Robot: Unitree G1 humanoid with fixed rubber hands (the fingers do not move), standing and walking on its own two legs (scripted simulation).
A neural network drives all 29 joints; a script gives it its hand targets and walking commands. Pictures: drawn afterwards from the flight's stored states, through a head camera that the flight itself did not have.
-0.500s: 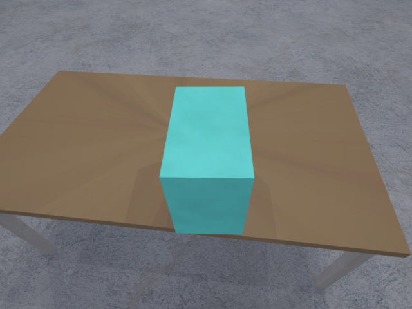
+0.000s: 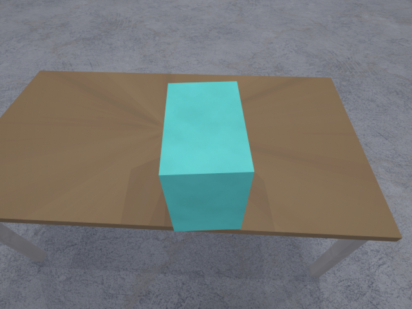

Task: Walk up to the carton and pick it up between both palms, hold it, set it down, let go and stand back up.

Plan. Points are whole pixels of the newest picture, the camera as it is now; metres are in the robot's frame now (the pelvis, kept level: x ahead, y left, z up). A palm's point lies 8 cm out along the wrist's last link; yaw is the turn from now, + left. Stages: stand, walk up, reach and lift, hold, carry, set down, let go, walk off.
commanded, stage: walk up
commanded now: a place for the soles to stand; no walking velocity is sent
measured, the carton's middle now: (205, 157) +0.50 +0.02 -0.06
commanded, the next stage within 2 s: reach and lift in 1.66 s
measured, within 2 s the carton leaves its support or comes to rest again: neither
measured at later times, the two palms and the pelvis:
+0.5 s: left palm out of the picture +0.06 +0.22 -0.11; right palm out of the picture +0.01 -0.26 -0.12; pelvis +0.00 -0.01 +0.02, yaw +0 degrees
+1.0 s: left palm out of the picture +0.04 +0.23 -0.11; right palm out of the picture -0.01 -0.28 -0.12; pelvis -0.02 -0.01 +0.02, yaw -2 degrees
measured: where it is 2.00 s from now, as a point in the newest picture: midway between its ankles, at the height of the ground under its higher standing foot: outside the picture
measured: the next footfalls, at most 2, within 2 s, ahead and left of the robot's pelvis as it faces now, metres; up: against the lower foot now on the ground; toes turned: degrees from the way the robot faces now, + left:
none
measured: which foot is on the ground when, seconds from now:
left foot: down 0.00-1.00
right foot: down 0.00-1.00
